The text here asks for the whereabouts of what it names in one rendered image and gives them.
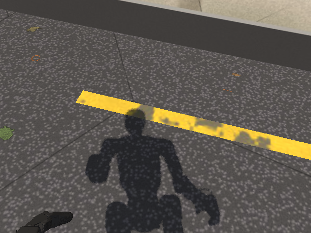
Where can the left robot hand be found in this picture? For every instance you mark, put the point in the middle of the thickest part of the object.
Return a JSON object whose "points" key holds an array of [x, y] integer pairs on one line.
{"points": [[45, 221]]}

